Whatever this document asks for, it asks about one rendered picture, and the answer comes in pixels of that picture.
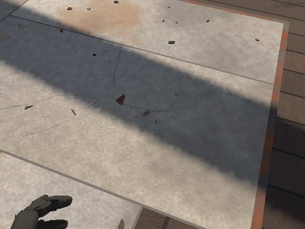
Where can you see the left robot hand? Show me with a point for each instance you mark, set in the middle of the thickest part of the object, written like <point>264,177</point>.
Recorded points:
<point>29,217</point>

